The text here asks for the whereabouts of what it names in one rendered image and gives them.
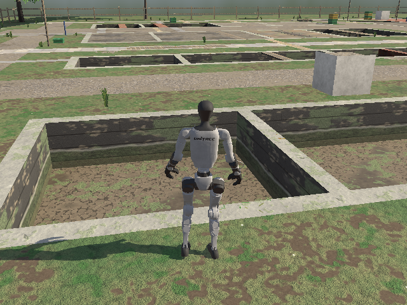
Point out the humanoid robot head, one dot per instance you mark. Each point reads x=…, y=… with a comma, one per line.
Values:
x=205, y=110

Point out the left robot upper arm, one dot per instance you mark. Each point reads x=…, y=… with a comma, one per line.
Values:
x=180, y=144

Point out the right robot upper arm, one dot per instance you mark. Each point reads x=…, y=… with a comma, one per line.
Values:
x=227, y=143

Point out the right robot forearm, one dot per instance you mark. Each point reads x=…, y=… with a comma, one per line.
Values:
x=234, y=166

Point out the right robot foot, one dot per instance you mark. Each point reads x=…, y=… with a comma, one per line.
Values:
x=214, y=253

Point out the left robot forearm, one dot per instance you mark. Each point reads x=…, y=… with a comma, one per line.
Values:
x=171, y=164

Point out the left robot hand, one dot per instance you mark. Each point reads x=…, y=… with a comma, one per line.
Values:
x=167, y=172

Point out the right robot hand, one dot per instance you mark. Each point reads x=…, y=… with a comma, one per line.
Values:
x=238, y=177

